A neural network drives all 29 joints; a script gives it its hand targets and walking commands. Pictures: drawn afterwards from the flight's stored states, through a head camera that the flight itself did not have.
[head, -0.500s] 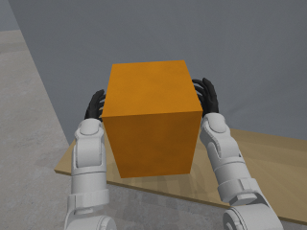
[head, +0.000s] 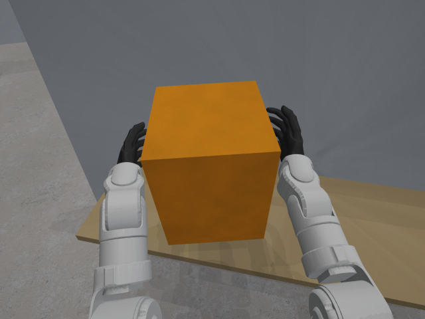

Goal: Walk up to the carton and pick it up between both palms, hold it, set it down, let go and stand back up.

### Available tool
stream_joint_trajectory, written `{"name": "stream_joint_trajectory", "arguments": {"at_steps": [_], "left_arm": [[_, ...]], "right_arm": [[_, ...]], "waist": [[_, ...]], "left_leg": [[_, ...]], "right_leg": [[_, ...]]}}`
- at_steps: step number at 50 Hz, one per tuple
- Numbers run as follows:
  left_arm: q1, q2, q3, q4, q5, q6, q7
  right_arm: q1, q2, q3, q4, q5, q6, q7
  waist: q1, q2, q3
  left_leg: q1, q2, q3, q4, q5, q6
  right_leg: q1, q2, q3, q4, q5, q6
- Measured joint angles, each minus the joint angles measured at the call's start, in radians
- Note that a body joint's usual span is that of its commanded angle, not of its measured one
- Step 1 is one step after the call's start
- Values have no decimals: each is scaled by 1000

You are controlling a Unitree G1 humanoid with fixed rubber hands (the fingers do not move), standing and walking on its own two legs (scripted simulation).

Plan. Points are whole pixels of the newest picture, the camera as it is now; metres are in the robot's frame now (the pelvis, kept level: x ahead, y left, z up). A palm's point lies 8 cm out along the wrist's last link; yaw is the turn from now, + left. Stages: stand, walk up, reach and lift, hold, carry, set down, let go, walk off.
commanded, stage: hold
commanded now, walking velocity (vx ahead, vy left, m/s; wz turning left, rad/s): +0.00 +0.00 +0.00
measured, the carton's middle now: (211, 164) +0.39 +0.00 +0.12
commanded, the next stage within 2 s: set down in 0.56 s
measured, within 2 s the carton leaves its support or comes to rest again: neither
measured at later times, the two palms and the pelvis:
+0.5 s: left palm (129, 165) +0.35 +0.15 +0.16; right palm (290, 147) +0.36 -0.14 +0.18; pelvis +0.00 +0.00 +0.00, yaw +0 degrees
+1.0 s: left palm (131, 179) +0.36 +0.15 +0.12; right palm (282, 162) +0.36 -0.14 +0.15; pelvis +0.02 +0.00 +0.00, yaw +1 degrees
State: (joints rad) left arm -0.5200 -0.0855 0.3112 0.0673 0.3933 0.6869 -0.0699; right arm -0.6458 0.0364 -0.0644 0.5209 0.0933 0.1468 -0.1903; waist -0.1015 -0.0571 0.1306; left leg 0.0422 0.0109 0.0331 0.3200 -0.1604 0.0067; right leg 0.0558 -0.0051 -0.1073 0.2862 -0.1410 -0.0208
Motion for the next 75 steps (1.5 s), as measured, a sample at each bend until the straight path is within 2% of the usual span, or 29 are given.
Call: {"name": "stream_joint_trajectory", "arguments": {"at_steps": [11, 19, 29, 32, 41, 50, 57, 64, 69, 75], "left_arm": [[35, 5, -20, -31, -22, -6, 1], [-4, 8, -3, 23, -19, -4, 3], [9, 1, 0, 1, -13, -4, 3], [23, -14, 1, 14, -3, -30, -4], [92, -23, -2, 61, -3, -162, -5], [125, -18, -40, 104, -33, -254, 32], [128, -23, -55, 142, -40, -306, 51], [160, -25, -70, 148, -51, -330, 59], [187, -27, -79, 152, -61, -344, 69], [197, -22, -98, 173, -83, -382, 88]], "right_arm": [[33, 1, 16, -40, 11, -1, -5], [-6, 6, -16, 14, -11, -1, 6], [-2, 3, -1, 3, -2, 1, 3], [29, -4, 8, -20, -13, -1, 0], [107, 39, -23, 16, -72, -142, 22], [142, 36, -38, 46, -109, -253, 37], [158, 24, -44, 58, -107, -300, 42], [191, 12, -16, 58, -75, -325, 33], [212, 11, -9, 65, -84, -341, 33], [226, 0, -3, 61, -75, -367, 35]], "waist": [[7, -3, 1], [10, -10, -17], [7, -2, -23], [11, -1, -29], [28, -9, -30], [28, -8, -15], [25, -3, -13], [27, 0, -20], [28, 0, -28], [39, 15, -54]], "left_leg": [[-3, 1, 2, -5, 5, -2], [-19, 3, 0, 0, 7, -4], [-3, 4, -2, -2, 4, -6], [8, 1, -8, -12, 6, -5], [17, -4, -11, -23, 3, -4], [10, -6, -16, -23, -7, -1], [2, -3, -5, -21, -22, 2], [-11, 1, 4, -16, -37, 3], [-28, 0, -1, -9, -44, 3], [-58, 4, -4, 1, -50, 0]], "right_leg": [[-6, 2, 2, -2, 4, -2], [-23, 2, -1, 9, 2, -6], [-4, 4, -4, 2, 0, -7], [8, 2, -9, -5, -2, -6], [11, -3, -13, 1, -15, -4], [18, -4, -20, -23, -15, 2], [13, -1, -10, -38, -16, 6], [5, 3, -2, -48, -19, 9], [-8, 3, -7, -46, -26, 9], [-32, 7, -9, -49, -26, 8]]}}
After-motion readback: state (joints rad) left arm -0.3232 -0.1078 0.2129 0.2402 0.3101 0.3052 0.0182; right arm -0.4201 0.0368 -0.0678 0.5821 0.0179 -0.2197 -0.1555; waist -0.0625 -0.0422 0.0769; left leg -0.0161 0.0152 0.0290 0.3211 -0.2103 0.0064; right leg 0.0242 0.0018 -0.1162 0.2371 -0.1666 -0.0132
